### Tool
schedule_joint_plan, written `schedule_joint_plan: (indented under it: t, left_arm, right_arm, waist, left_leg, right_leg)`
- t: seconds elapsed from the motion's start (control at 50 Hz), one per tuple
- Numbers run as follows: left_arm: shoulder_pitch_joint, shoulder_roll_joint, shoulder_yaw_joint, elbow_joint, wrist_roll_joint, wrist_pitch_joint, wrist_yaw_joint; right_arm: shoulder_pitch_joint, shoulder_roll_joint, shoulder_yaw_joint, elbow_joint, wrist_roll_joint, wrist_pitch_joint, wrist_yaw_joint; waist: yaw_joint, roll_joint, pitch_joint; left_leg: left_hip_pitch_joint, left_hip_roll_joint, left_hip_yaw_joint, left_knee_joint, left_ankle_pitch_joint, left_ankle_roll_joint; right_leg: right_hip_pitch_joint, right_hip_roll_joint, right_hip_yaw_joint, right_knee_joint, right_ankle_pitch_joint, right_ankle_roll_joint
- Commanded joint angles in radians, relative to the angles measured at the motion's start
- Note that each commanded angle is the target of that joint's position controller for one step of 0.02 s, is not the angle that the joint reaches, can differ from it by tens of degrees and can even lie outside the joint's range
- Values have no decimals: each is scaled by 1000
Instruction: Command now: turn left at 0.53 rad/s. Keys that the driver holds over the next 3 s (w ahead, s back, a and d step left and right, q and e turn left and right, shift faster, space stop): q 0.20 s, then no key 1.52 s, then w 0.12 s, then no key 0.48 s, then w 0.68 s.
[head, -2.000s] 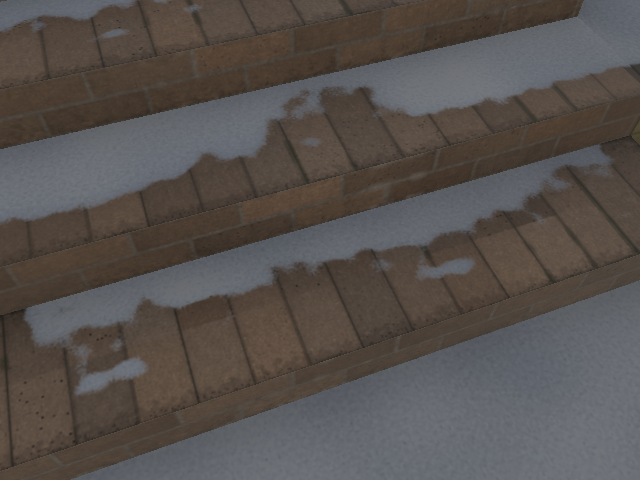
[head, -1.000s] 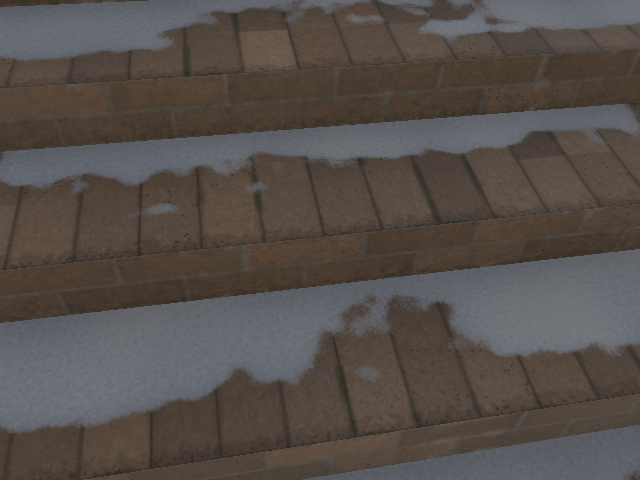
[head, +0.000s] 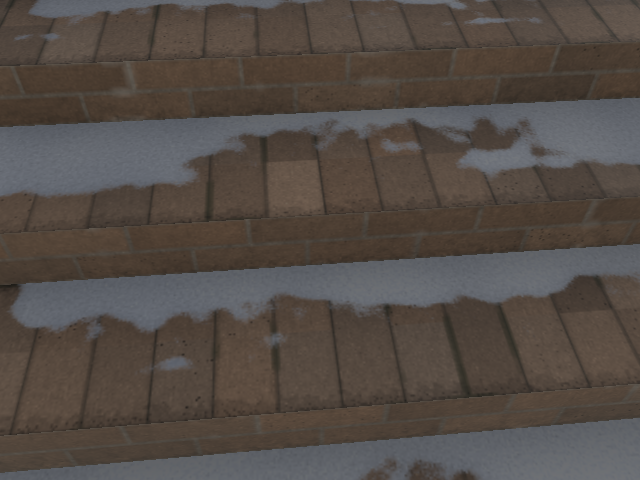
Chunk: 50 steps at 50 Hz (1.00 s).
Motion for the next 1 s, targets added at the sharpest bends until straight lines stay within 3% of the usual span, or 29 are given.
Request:
schedule_joint_plan:
  t: [0.02,0.06,0.08,0.1,0.12,0.14,0.16,0.18,0.2,0.22,0.24,0.26,0.28,0.32,0.36,0.38,0.4,0.42,0.44,0.46,0.48,0.5,0.52,0.56,0.62,0.78,1.0]
  left_arm:
    - [53,193,77,-45,9,-3,36]
    - [33,204,91,-42,4,13,52]
    - [26,209,95,-33,-3,26,55]
    - [47,204,96,-13,-3,33,52]
    - [64,172,86,4,-5,37,45]
    - [89,104,73,-4,-10,31,44]
    - [67,29,49,-97,-27,8,54]
    - [-41,72,53,-138,-30,-9,61]
    - [-121,80,47,-163,-18,-8,52]
    - [-119,112,59,-154,-5,0,42]
    - [-87,159,79,-142,5,5,36]
    - [-33,161,89,-133,10,1,33]
    - [4,133,81,-137,7,-5,33]
    - [112,102,77,-93,-13,-3,18]
    - [229,99,75,-58,-26,-3,-5]
    - [207,86,70,-54,-28,0,-14]
    - [187,53,55,-56,-31,5,-26]
    - [196,27,39,-51,-39,8,-39]
    - [196,0,17,-34,-49,6,-47]
    - [186,10,11,-29,-54,1,-43]
    - [95,106,14,-62,-58,-9,-39]
    - [-8,109,9,-85,-49,-13,-50]
    - [43,126,26,-68,-30,-10,-58]
    - [52,98,20,-58,-42,-10,-71]
    - [106,78,12,-37,-45,-4,-79]
    - [128,56,8,-22,-34,2,-84]
    - [112,70,14,-6,-30,11,-88]
  right_arm:
    - [-19,-24,18,-118,4,-18,20]
    - [-2,-36,15,-141,12,-29,34]
    - [6,-37,9,-144,22,-37,40]
    - [-6,-36,4,-151,29,-47,39]
    - [-11,-54,-6,-160,28,-55,35]
    - [-2,-109,-26,-171,9,-62,25]
    - [49,-228,-51,-170,23,-68,1]
    - [164,-261,-77,-148,4,-81,3]
    - [208,-265,-85,-92,-17,-101,16]
    - [175,-245,-82,-88,-20,-107,34]
    - [93,-199,-63,-111,2,-102,44]
    - [-33,-131,-32,-152,11,-86,50]
    - [-127,-108,-18,-199,21,-68,45]
    - [-251,-57,18,-271,14,-47,39]
    - [-386,-114,12,-344,22,-48,43]
    - [-360,-137,5,-336,30,-49,46]
    - [-299,-137,3,-303,37,-46,53]
    - [-234,-127,3,-261,51,-37,68]
    - [-158,-106,5,-212,71,-22,96]
    - [-77,-81,6,-169,69,-12,122]
    - [77,-14,15,-160,61,-6,132]
    - [100,-29,16,-148,44,-11,122]
    - [-33,-88,4,-171,38,-10,105]
    - [-131,-112,-7,-192,32,-15,82]
    - [-166,-74,3,-190,43,-25,67]
    - [-86,-57,4,-108,45,-24,52]
    - [-27,-63,11,-33,44,-16,46]
  waist:
    - [56,-72,-70]
    - [42,-84,-74]
    - [33,-77,-59]
    - [32,-69,-48]
    - [25,-60,-57]
    - [33,27,-93]
    - [45,225,-183]
    - [-70,220,-135]
    - [-99,206,-104]
    - [-89,201,-96]
    - [-62,169,-84]
    - [12,87,-33]
    - [64,111,-21]
    - [132,76,-71]
    - [188,73,-64]
    - [161,78,-34]
    - [131,85,-22]
    - [115,70,-10]
    - [93,39,6]
    - [47,68,-23]
    - [-86,-42,-108]
    - [-127,-7,-111]
    - [-45,-6,-60]
    - [-13,-13,-13]
    - [24,5,-12]
    - [33,-22,-17]
    - [22,-18,10]
  left_leg:
    - [-43,19,14,-167,-30,45]
    - [0,-4,47,-334,15,89]
    - [55,-24,69,-467,136,122]
    - [127,-56,74,-571,291,165]
    - [190,-79,60,-643,404,214]
    - [295,-16,-33,-623,697,301]
    - [507,220,-349,-571,1150,537]
    - [639,301,-432,-583,1246,601]
    - [668,276,-375,-561,1169,549]
    - [629,242,-298,-538,1142,499]
    - [540,236,-262,-546,1134,475]
    - [388,211,-219,-586,1023,456]
    - [290,172,-191,-614,965,444]
    - [171,137,-144,-589,943,405]
    - [30,48,-40,-571,938,336]
    - [46,39,-50,-561,911,320]
    - [119,70,-95,-524,874,323]
    - [175,93,-137,-479,819,334]
    - [212,92,-168,-453,740,334]
    - [238,74,-192,-442,642,308]
    - [321,-47,-104,-404,462,195]
    - [354,-59,-73,-440,428,160]
    - [323,-88,-51,-411,380,159]
    - [219,-88,-46,-427,272,172]
    - [151,-83,-72,-474,242,182]
    - [99,-94,-57,-496,285,174]
    - [93,-91,-33,-524,252,153]
  right_leg:
    - [278,-379,262,-119,744,-238]
    - [300,-363,239,-111,578,-197]
    - [277,-351,225,-97,471,-165]
    - [229,-344,228,-80,355,-120]
    - [194,-323,218,-51,230,-77]
    - [116,-232,116,81,105,1]
    - [-116,-53,-1,278,-126,125]
    - [-369,21,111,470,-370,191]
    - [-531,31,195,727,-427,186]
    - [-599,17,251,989,-421,171]
    - [-616,16,298,1155,-399,149]
    - [-562,-10,345,1058,-292,133]
    - [-491,-4,343,1020,-220,136]
    - [-324,4,348,956,-57,184]
    - [-93,11,289,678,93,243]
    - [-64,12,267,506,63,258]
    - [-66,2,273,348,7,260]
    - [-45,-3,257,169,39,254]
    - [-12,-8,243,-25,216,229]
    - [34,-14,264,-40,319,193]
    - [31,-63,344,53,614,78]
    - [-46,-49,308,108,556,25]
    - [-97,-52,296,86,415,26]
    - [-75,-56,308,71,265,49]
    - [-3,-59,305,74,212,58]
    - [111,-49,286,88,344,56]
    - [131,-35,286,58,343,61]
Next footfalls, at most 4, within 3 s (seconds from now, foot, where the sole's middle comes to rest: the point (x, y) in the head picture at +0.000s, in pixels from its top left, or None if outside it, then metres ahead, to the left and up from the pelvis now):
0.12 left None -0.01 0.17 -0.77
0.46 right None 0.05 -0.06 -0.77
2.96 left None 0.33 0.21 -0.63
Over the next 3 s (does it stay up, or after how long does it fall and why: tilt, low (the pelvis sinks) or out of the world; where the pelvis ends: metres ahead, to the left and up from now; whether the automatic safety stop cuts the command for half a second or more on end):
stays up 0.21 0.09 0.03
